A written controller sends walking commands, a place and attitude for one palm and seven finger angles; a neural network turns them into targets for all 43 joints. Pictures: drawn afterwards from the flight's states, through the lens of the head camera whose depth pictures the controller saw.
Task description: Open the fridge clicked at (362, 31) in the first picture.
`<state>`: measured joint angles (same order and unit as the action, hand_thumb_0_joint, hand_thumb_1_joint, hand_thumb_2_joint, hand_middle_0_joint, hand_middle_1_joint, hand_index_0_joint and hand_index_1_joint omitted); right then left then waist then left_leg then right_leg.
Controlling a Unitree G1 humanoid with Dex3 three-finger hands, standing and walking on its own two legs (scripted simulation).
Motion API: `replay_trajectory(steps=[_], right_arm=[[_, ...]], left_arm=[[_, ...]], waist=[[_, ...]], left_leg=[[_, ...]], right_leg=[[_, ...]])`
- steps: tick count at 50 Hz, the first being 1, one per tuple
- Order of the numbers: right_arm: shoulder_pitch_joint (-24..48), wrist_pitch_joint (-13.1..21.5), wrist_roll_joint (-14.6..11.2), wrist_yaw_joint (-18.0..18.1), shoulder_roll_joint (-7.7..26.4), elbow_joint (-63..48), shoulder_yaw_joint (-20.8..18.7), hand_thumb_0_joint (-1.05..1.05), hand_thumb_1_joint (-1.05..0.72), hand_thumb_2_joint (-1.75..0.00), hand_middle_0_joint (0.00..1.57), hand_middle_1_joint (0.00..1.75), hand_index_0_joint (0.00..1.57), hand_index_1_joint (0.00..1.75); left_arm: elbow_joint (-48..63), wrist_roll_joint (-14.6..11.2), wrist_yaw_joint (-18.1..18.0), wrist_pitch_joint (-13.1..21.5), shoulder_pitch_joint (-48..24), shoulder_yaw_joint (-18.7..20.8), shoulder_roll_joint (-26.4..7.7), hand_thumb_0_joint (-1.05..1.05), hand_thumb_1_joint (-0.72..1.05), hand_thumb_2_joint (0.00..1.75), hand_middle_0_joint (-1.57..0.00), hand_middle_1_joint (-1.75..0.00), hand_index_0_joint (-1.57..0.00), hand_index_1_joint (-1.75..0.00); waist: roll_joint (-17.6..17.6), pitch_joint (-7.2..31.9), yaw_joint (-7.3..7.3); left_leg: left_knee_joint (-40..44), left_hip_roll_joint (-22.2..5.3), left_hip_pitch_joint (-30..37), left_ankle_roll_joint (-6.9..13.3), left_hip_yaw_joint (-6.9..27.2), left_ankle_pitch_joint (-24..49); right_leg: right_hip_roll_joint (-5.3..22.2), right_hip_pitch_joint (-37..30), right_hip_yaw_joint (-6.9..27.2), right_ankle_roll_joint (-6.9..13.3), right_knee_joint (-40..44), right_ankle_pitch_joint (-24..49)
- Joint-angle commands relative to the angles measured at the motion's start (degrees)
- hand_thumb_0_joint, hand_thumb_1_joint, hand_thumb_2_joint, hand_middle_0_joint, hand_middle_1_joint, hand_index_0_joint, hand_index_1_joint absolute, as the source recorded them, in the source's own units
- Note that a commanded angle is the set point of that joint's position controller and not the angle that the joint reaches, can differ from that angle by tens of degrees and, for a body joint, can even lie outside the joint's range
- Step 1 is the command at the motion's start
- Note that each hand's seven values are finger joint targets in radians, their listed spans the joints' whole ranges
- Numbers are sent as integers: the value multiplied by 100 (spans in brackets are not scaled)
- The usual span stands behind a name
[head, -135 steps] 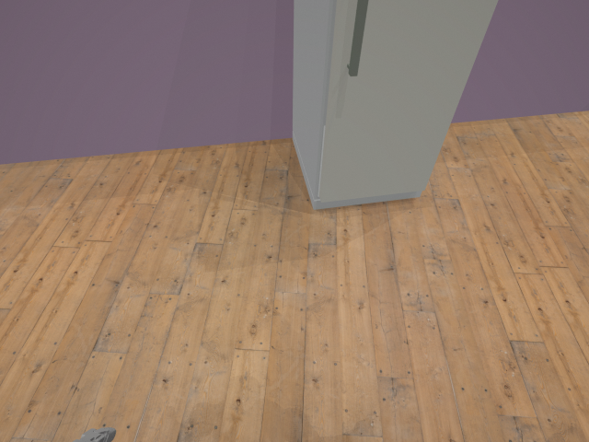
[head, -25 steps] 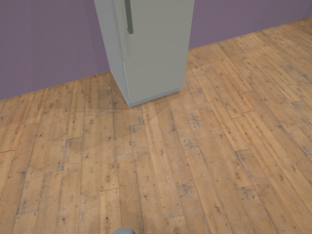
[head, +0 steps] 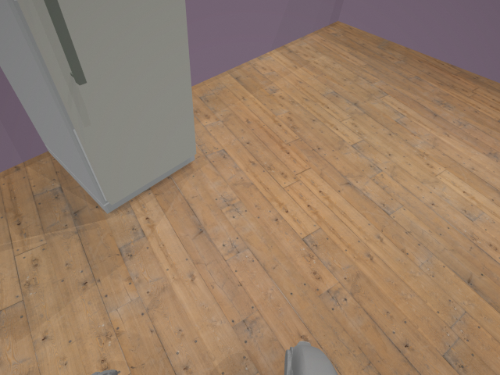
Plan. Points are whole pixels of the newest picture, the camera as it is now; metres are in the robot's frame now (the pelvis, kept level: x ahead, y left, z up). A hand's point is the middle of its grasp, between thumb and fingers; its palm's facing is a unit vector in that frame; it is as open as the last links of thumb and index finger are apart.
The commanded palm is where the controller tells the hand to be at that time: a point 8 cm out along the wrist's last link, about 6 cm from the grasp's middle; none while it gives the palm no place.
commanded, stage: walk to a spot facing it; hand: left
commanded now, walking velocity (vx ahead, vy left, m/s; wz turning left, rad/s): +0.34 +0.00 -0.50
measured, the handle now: (48, 2) +0.90 +0.58 +0.16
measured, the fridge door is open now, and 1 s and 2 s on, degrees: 0 0 0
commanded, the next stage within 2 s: turn to face it in 1.02 s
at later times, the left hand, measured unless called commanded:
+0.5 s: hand (186, 292) +0.31 +0.14 -0.17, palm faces -0.16 -0.96 -0.22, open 7.2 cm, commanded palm none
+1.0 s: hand (224, 214) +0.52 +0.08 -0.18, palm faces -0.37 -0.92 -0.16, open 7.3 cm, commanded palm none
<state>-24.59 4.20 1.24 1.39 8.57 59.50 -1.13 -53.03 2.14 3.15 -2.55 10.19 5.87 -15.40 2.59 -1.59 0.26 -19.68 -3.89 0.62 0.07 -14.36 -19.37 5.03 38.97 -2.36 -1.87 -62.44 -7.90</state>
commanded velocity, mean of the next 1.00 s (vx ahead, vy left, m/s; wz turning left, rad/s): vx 0.34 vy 0.00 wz -0.38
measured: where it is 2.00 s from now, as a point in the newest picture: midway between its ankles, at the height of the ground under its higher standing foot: (292, 295)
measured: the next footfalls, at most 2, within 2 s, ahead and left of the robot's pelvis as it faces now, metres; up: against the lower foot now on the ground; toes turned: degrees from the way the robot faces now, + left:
right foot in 0.20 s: +0.23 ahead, -0.14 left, +0.00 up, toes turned -14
left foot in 0.60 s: +0.39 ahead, +0.07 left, +0.00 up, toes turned -4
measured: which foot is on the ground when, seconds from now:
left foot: down 0.00-0.20, up 0.22-0.58, down 0.60-1.00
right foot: up 0.00-0.18, down 0.20-0.62, up 0.64-1.00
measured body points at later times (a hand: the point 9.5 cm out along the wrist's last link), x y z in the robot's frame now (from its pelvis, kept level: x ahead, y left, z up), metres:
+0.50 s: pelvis +0.20 -0.04 -0.01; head +0.21 -0.04 +0.44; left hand +0.32 +0.19 -0.15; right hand +0.22 -0.28 -0.15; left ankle +0.31 +0.09 -0.70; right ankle +0.19 -0.13 -0.74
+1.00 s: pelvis +0.40 -0.07 +0.00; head +0.43 -0.07 +0.44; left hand +0.54 +0.13 -0.16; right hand +0.25 -0.24 -0.15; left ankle +0.35 +0.07 -0.74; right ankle +0.46 -0.23 -0.69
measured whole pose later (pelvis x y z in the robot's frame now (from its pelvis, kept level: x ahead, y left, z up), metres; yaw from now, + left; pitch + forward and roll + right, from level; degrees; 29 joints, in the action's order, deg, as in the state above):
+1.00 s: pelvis +0.40 -0.07 +0.00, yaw -25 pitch +0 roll +0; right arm -25.0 3.9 1.8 1.2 7.5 62.7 -2.6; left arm -58.8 1.9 2.4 -2.0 12.0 5.4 -10.8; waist 1.9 -3.6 0.8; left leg -19.9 -5.5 2.1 -2.2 -19.8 -20.1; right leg 5.9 34.7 -6.4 -0.4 -49.6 -9.2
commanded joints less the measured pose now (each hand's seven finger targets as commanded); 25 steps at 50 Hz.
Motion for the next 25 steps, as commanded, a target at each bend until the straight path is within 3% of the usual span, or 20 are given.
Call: replay_trajectory(steps=[1,3,5,6,7,8,9,10,11,12,14,16,17,21,24,25], right_arm=[[-610,121,35,73,816,-30,-166,0,-90,-90,20,30,20,30],[-606,93,51,65,895,51,-205,0,-90,-90,20,30,20,30],[-640,66,47,48,1010,114,-242,0,-90,-90,20,30,20,30],[-546,56,33,48,1118,113,-257,0,-90,-90,20,30,20,30],[-409,41,6,36,1232,67,-278,0,-90,-90,20,30,20,30],[-312,25,-42,-10,1199,-4,-263,0,-90,-90,20,30,20,30],[-552,19,-143,-78,786,-132,-189,0,-90,-90,20,30,20,30],[-262,33,-169,-18,605,-395,-168,0,-90,-90,20,30,20,30],[167,54,-110,-11,733,-484,-224,0,-90,-90,20,30,20,30],[291,24,-91,-17,735,-482,-244,0,-90,-90,20,30,20,30],[233,-159,22,-42,623,-303,-227,0,-90,-90,20,30,20,30],[-227,-271,57,-73,409,-155,-218,0,-90,-90,20,30,20,30],[-285,-301,61,-88,371,-149,-211,0,-90,-90,20,30,20,30],[309,-277,56,-196,328,-418,-240,0,-90,-90,20,30,20,30],[852,-190,48,-250,399,-610,-267,0,-90,-90,20,30,20,30],[990,-156,39,-256,426,-655,-274,0,-90,-90,20,30,20,30]], left_arm=[[651,-17,74,189,-1214,-194,282,0,90,90,-20,-30,-20,-30],[653,-43,64,232,-1346,-218,299,0,90,90,-20,-30,-20,-30],[537,-37,19,269,-1066,-202,169,0,90,90,-20,-30,-20,-30],[414,-31,-4,303,-645,-166,108,0,90,90,-20,-30,-20,-30],[209,-14,-36,356,23,-125,-40,0,90,90,-20,-30,-20,-30],[-77,6,-76,433,891,-22,-380,0,90,90,-20,-30,-20,-30],[-222,-9,-163,496,1533,125,-1062,0,90,90,-20,-30,-20,-30],[-301,-167,-238,490,1765,171,-1448,0,90,90,-20,-30,-20,-30],[-210,-194,-285,473,1525,173,-1347,0,90,90,-20,-30,-20,-30],[-122,-191,-304,466,1034,98,-1111,0,90,90,-20,-30,-20,-30],[-28,-149,-355,525,305,-59,-589,0,90,90,-20,-30,-20,-30],[-40,-67,-370,577,16,-87,-417,0,90,90,-20,-30,-20,-30],[-61,-63,-359,584,-26,-93,-378,0,90,90,-20,-30,-20,-30],[-157,-64,-321,613,168,-85,-336,0,90,90,-20,-30,-20,-30],[-213,-63,-305,598,414,-76,-445,0,90,90,-20,-30,-20,-30],[-250,-58,-307,589,522,-76,-447,0,90,90,-20,-30,-20,-30]], waist=[[-958,-866,321],[-1022,-824,325],[-1071,-521,170],[-1103,-217,-33],[-1180,216,-355],[-901,773,-768],[296,1570,-901],[555,1855,-839],[106,1550,-832],[86,1024,-564],[-388,232,-74],[-151,211,275],[-9,171,338],[428,-136,209],[504,-235,14],[364,-238,-43]], left_leg=[[729,-1469,162,569,466,2886],[535,-1532,292,551,165,3551],[-139,-1611,378,506,-13,5123],[-688,-1603,412,442,-142,5837],[-1589,-1490,241,305,-280,5970],[-2911,-1357,-692,73,-339,5027],[-4818,-701,-2645,-177,-225,817],[-6541,-134,-3807,-252,511,-1551],[-6530,-389,-3954,-168,1228,-923],[-6434,-609,-3987,-200,1271,-501],[-5681,-856,-3327,-227,1292,-97],[-4938,-820,-2847,-285,1167,-13],[-4589,-786,-2758,-325,1086,91],[-3237,-652,-2672,-336,965,545],[-2409,-442,-2511,-277,909,529],[-2149,-370,-2314,-249,904,466]], right_leg=[[-11,489,-385,116,1319,-26],[-172,24,-581,288,1982,-164],[-458,-773,-743,512,2240,-533],[-619,-1337,-822,628,2410,-650],[-764,-2289,-920,717,2726,-550],[-638,-3972,-728,831,3122,-55],[1021,-5824,1486,1407,3349,102],[2197,-6104,3564,1985,3949,1345],[1975,-5402,2975,1907,4139,1360],[1805,-4639,2698,1798,4302,778],[1330,-2740,1776,1481,4717,-14],[973,-2015,1211,1351,4868,-297],[824,-1825,1030,1313,4928,-482],[621,-1626,1014,1275,5135,-1282],[682,-1951,1237,1251,5037,-1530],[716,-1985,1354,1243,4950,-1545]])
